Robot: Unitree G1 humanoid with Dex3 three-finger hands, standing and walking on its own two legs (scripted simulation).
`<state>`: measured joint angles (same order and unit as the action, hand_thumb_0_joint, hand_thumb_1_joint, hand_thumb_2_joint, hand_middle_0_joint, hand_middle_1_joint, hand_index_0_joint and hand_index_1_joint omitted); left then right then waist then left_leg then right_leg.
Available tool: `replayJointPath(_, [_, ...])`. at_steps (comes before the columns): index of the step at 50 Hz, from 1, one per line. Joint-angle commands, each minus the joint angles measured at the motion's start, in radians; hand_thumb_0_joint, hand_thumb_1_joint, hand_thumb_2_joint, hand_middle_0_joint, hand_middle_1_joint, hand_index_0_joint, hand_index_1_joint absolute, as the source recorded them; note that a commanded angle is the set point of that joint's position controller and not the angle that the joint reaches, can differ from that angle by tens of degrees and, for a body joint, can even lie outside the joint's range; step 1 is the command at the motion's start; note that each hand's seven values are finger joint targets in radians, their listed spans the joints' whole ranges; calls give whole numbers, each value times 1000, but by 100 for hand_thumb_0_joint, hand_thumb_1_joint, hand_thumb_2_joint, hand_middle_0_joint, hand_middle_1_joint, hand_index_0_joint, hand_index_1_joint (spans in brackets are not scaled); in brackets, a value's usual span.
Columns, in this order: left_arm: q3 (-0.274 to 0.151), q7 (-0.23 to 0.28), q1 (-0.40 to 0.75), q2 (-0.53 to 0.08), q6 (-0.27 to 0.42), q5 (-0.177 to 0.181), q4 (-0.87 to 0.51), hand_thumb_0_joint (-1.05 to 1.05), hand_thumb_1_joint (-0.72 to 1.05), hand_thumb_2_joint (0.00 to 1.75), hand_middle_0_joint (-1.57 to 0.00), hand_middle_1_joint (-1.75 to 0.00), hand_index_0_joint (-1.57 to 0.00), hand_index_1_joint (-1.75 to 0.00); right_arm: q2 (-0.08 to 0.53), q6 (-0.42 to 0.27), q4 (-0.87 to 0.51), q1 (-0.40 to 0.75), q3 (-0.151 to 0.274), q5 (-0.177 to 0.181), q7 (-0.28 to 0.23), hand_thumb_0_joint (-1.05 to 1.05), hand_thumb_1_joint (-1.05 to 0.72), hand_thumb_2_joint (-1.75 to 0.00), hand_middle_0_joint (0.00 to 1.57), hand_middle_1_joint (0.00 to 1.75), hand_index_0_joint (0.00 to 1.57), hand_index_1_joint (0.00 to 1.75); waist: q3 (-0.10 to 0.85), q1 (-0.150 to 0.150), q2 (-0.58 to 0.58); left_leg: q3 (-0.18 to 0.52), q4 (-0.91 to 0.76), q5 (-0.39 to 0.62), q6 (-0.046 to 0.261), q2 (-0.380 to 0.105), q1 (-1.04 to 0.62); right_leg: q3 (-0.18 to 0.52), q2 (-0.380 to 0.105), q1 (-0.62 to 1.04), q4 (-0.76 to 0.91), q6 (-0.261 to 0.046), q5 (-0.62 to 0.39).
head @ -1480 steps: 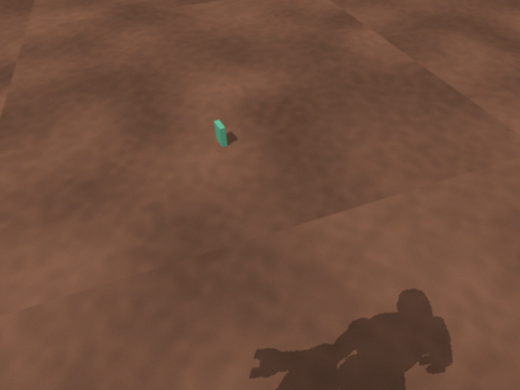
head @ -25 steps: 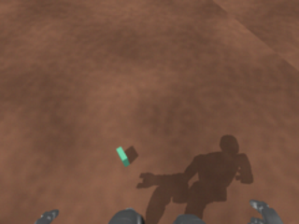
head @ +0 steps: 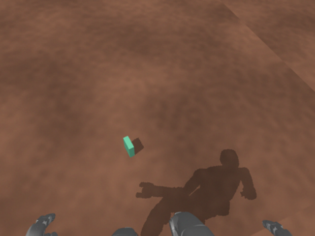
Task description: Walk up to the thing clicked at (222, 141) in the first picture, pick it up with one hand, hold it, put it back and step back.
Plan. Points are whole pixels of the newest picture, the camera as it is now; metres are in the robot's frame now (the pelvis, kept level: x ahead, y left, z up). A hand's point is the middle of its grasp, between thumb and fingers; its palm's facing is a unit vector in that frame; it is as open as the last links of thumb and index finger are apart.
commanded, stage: step back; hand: left
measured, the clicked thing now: (129, 146) +0.65 +0.14 -0.70
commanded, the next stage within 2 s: none
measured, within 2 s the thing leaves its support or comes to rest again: neither
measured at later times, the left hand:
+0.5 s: hand out of the picture -0.03 +0.24 -0.15, palm faces +0.00 -0.92 -0.40, open 7.4 cm
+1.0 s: hand out of the picture -0.29 +0.20 -0.15, palm faces -0.04 -0.92 -0.40, open 7.4 cm
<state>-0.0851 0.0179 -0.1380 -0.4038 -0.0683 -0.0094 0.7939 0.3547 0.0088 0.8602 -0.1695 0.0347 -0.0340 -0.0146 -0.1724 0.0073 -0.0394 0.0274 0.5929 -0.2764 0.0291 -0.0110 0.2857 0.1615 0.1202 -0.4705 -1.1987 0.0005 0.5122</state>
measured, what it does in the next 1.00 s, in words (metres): walks backwards: right foot, then left foot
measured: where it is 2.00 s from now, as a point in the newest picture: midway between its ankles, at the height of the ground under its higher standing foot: outside the picture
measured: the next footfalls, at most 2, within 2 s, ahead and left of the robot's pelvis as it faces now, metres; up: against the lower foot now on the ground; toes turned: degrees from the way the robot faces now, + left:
right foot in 0.20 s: -0.05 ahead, -0.17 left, +0.00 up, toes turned +0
left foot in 0.50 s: -0.13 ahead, +0.08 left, +0.00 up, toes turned -1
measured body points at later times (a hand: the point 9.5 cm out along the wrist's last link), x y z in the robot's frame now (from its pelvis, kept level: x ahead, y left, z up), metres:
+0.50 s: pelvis -0.16 -0.02 -0.02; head -0.11 -0.02 +0.43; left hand -0.03 +0.29 -0.12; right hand -0.09 -0.35 -0.13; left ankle -0.17 +0.08 -0.74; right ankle -0.09 -0.16 -0.73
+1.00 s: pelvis -0.35 -0.07 -0.01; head -0.31 -0.08 +0.43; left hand -0.29 +0.24 -0.13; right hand -0.23 -0.41 -0.12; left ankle -0.26 +0.07 -0.68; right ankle -0.35 -0.21 -0.73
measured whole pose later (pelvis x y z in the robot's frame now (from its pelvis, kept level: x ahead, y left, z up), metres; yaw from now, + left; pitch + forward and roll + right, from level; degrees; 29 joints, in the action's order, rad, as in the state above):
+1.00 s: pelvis -0.35 -0.07 -0.01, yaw -3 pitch -2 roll +1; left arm -0.07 -0.01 -0.25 -0.37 -0.07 -0.04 0.86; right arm 0.43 0.05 0.83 -0.15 0.06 -0.02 -0.04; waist -0.12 -0.04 0.01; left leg 0.12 1.03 -0.45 -0.01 0.07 0.58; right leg 0.05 -0.02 -0.29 -0.71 0.00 0.39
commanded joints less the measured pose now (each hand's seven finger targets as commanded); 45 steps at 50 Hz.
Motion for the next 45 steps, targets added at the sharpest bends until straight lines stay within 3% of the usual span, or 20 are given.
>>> replayJointPath(1, [-57, 1, -14, -153, 27, -12, -95, 0, 90, 90, -20, -30, -20, -30, 271, -25, -97, -43, 88, 10, -31, 0, -90, -90, 20, 30, 20, 30, 213, 34, 170, 225, -87, 601, 231, -249, -287, 10, -36, -88, 87, 31, 14])
replayJointPath(5, [-57, -6, -45, -151, 32, -9, -79, 0, 90, 90, -20, -30, -20, -30, 295, -15, -124, -22, 89, 1, -25, 0, -90, -90, 20, 30, 20, 30, 230, 32, 212, 203, -86, 506, 218, -245, -191, -80, -79, 59, 321, 23, 1])
replayJointPath(9, [-65, -18, -187, -148, 42, -21, -1, 0, 90, 90, -20, -30, -20, -30, 301, 7, -143, 42, 89, 15, -18, 0, -90, -90, 20, 30, 20, 30, 274, -34, 225, 151, -12, 278, 120, -182, 4, -155, -94, 345, 746, -35, -253])
replayJointPath(10, [-77, -19, -187, -194, 48, -38, -8, 0, 90, 90, -20, -30, -20, -30, 264, 12, -146, 23, 79, 21, -17, 0, -90, -90, 20, 30, 20, 30, 248, -33, 126, 135, 54, 107, 58, -119, 170, -14, -167, 403, 758, -65, -231])
replayJointPath(11, [-102, -20, -155, -292, 50, -36, -35, 0, 90, 90, -20, -30, -20, -30, 205, 12, -166, 33, 65, 31, -19, 0, -90, -90, 20, 30, 20, 30, 188, -34, -142, 64, 245, -194, -8, 70, 331, 285, -375, 347, 844, -156, -213])
replayJointPath(12, [-110, -17, -72, -369, 46, -37, -74, 0, 90, 90, -20, -30, -20, -30, 232, 14, -162, 74, 82, 26, -38, 0, -90, -90, 20, 30, 20, 30, 147, -74, -261, 85, 507, -361, -30, 95, 239, 422, -545, 91, 908, -316, -260])
replayJointPath(14, [-73, -7, 63, -252, 55, -22, -108, 0, 90, 90, -20, -30, -20, -30, 247, 15, -111, -7, 80, 34, -30, 0, -90, -90, 20, 30, 20, 30, 91, 8, -99, 158, 649, -231, -24, 109, 182, 204, -412, 22, 848, -255, -387])
replayJointPath(16, [-75, 1, 128, -228, 51, -36, -120, 0, 90, 90, -20, -30, -20, -30, 240, 5, -86, -80, 77, 39, -27, 0, -90, -90, 20, 30, 20, 30, 117, 37, -145, 108, 640, -196, -29, 112, 148, 72, -350, 49, 788, -215, -431])
replayJointPath(21, [-63, 9, 4, -200, 40, -38, -110, 0, 90, 90, -20, -30, -20, -30, 213, -9, -94, -55, 65, 20, -21, 0, -90, -90, 20, 30, 20, 30, 188, -43, -162, 15, 178, -246, -29, 45, 159, 62, -350, 353, 678, -200, -607])
replayJointPath(24, [-44, 0, 6, -196, 17, -13, -118, 0, 90, 90, -20, -30, -20, -30, 211, -22, -51, -134, 74, 9, -20, 0, -90, -90, 20, 30, 20, 30, 228, -7, -109, -30, -179, 71, -11, 41, -46, 15, -292, 285, 518, -135, -567])
replayJointPath(25, [-31, -3, -27, -157, 11, -8, -125, 0, 90, 90, -20, -30, -20, -30, 267, -27, -60, -116, 90, -7, -22, 0, -90, -90, 20, 30, 20, 30, 228, -22, 10, 194, -210, 155, 39, -101, -134, -11, -220, 114, 435, -80, -379])
replayJointPath(26, [-31, 3, 17, -140, 16, -1, -146, 0, 90, 90, -20, -30, -20, -30, 405, -23, -82, -63, 111, -3, -12, 0, -90, -90, 20, 30, 20, 30, 195, -10, 253, 491, -258, 278, 186, -347, -54, -132, -47, -12, 280, -28, 7])
replayJointPath(27, [-56, 15, 81, -184, 14, -15, -138, 0, 90, 90, -20, -30, -20, -30, 432, -26, -90, -57, 120, -7, -12, 0, -90, -90, 20, 30, 20, 30, 168, 46, 246, 619, -295, 295, 295, -430, 86, 3, -51, 31, 69, -17, 158])
replayJointPath(29, [-56, 14, 32, -165, 4, 1, -104, 0, 90, 90, -20, -30, -20, -30, 336, -35, -79, 10, 90, -7, -25, 0, -90, -90, 20, 30, 20, 30, 179, -24, 98, 360, -198, 452, 224, -307, 7, 97, -23, -20, -99, -36, 55])
replayJointPath(31, [-64, 9, -41, -185, 5, -2, -66, 0, 90, 90, -20, -30, -20, -30, 298, -33, -90, 30, 84, -2, -32, 0, -90, -90, 20, 30, 20, 30, 173, -44, 128, 263, -158, 449, 199, -262, -4, 61, -26, -26, -148, -19, -4])
replayJointPath(38, [-51, -13, -39, -165, 12, -15, -70, 0, 90, 90, -20, -30, -20, -30, 311, -14, -115, -18, 95, -9, -30, 0, -90, -90, 20, 30, 20, 30, 214, 21, 219, 243, -152, 298, 226, -267, -137, -54, -87, 31, 234, 29, 25])
replayJointPath(42, [-55, -26, -233, -150, 19, -10, 29, 0, 90, 90, -20, -30, -20, -30, 345, 14, -131, 66, 99, -3, -22, 0, -90, -90, 20, 30, 20, 30, 265, -59, 289, 178, -136, 76, 140, -225, 23, -172, -112, 300, 680, -32, -137])
replayJointPath(43, [-64, -24, -249, -168, 24, -20, 52, 0, 90, 90, -20, -30, -20, -30, 303, 22, -125, 54, 85, 2, -18, 0, -90, -90, 20, 30, 20, 30, 259, -55, 207, 140, -54, -4, 96, -164, 107, -155, -103, 352, 740, -39, -158])
replayJointPath(44, [-82, -25, -212, -226, 29, -39, 29, 0, 90, 90, -20, -30, -20, -30, 239, 22, -133, 17, 67, 6, -19, 0, -90, -90, 20, 30, 20, 30, 204, -39, 37, 83, 93, -172, 35, -46, 298, 63, -216, 372, 799, -84, -44])
replayJointPath(45, [-109, -24, -128, -345, 27, -43, -29, 0, 90, 90, -20, -30, -20, -30, 189, 13, -164, 47, 60, 13, -31, 0, -90, -90, 20, 30, 20, 30, 151, -61, -216, 35, 315, -304, -30, 116, 358, 341, -463, 174, 902, -207, -19])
